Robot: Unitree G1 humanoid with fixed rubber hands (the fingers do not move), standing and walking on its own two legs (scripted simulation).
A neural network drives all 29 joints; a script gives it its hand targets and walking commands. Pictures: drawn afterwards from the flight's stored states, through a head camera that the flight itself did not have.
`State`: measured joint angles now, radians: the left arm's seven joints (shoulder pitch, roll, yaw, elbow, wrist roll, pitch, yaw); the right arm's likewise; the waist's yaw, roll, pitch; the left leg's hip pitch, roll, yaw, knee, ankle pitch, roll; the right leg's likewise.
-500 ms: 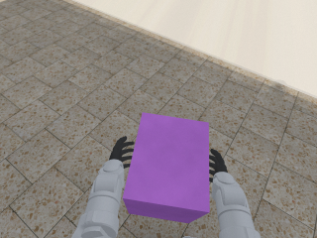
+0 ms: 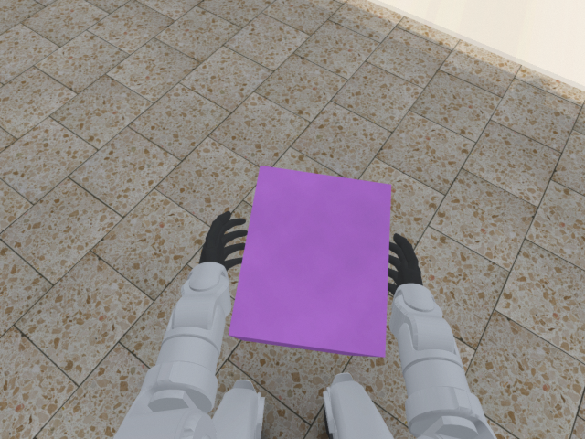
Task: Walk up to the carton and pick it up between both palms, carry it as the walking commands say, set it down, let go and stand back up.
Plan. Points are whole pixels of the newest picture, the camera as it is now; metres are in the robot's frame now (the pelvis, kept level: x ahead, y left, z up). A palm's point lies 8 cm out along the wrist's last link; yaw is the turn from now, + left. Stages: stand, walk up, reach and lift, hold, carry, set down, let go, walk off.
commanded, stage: set down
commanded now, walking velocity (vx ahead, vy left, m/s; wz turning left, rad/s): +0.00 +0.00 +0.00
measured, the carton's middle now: (308, 271) +0.37 -0.03 -0.11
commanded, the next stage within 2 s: none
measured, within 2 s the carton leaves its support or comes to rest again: neither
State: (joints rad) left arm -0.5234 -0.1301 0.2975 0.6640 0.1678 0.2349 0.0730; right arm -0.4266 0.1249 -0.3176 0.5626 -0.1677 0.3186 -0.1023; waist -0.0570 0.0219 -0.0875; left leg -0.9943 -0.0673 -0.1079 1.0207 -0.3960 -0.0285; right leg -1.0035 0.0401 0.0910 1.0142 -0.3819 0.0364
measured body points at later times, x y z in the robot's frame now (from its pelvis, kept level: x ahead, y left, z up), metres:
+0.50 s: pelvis -0.02 -0.01 -0.07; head +0.17 -0.01 +0.34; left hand +0.40 +0.11 -0.15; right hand +0.36 -0.17 -0.16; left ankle +0.05 +0.13 -0.66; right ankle +0.05 -0.14 -0.66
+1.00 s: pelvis -0.03 +0.01 -0.14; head +0.21 +0.00 +0.24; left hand +0.43 +0.11 -0.23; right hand +0.39 -0.17 -0.24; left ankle +0.05 +0.13 -0.66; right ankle +0.05 -0.14 -0.66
